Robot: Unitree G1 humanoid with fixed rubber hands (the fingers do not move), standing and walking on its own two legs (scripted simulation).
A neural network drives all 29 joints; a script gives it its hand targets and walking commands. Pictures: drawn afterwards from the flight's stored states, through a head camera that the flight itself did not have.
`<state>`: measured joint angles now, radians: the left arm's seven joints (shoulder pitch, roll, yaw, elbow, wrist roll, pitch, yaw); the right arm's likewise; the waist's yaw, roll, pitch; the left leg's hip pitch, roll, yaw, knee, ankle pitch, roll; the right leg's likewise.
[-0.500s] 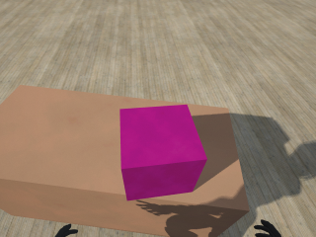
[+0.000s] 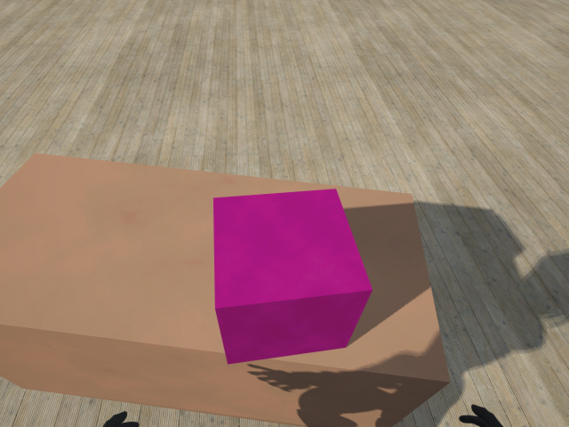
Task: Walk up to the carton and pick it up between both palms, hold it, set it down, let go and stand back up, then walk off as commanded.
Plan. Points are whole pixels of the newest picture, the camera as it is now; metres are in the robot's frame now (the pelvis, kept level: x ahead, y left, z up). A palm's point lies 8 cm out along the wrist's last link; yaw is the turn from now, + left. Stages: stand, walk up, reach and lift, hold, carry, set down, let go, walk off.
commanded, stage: walk off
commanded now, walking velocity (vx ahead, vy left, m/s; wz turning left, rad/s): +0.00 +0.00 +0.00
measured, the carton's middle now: (282, 275) +0.39 +0.01 -0.10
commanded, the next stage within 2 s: none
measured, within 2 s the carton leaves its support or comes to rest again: neither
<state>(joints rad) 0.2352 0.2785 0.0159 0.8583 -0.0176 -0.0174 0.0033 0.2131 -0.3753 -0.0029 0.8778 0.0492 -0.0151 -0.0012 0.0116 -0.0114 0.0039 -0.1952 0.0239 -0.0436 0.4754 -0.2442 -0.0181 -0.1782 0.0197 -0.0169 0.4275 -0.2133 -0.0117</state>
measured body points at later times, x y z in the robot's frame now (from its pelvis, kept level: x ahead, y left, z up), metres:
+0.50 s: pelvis -0.06 +0.06 -0.01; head -0.02 +0.09 +0.44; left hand +0.04 +0.34 -0.15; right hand -0.01 -0.26 -0.11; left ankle -0.03 +0.12 -0.74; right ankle -0.06 -0.11 -0.68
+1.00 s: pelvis -0.22 -0.01 -0.03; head -0.19 -0.01 +0.42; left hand -0.16 +0.29 -0.16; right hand -0.08 -0.32 -0.13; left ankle -0.03 +0.12 -0.74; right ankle -0.19 -0.12 -0.72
